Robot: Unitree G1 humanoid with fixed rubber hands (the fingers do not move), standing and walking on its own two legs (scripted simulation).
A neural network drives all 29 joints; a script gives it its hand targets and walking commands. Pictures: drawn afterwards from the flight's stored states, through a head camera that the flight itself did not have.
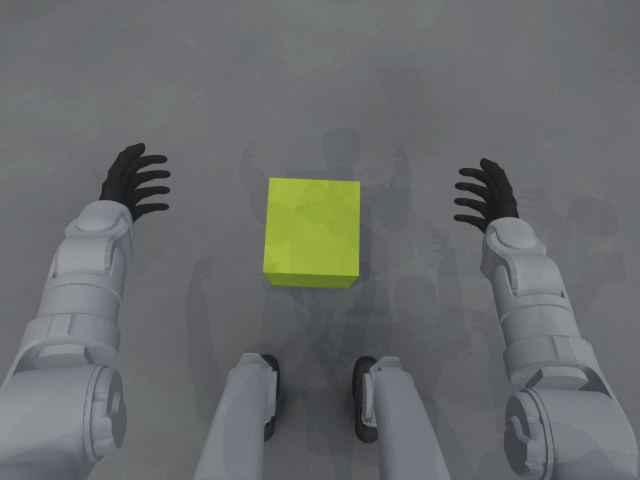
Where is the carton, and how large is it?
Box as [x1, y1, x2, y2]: [263, 178, 359, 288]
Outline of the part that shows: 269,178 263,272 273,285 347,288 358,275 359,182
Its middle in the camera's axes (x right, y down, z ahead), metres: -0.02 -0.01 +0.95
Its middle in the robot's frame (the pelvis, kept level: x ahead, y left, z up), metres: +0.51 +0.02 -0.55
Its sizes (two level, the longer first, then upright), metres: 0.210 0.200 0.250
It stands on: the floor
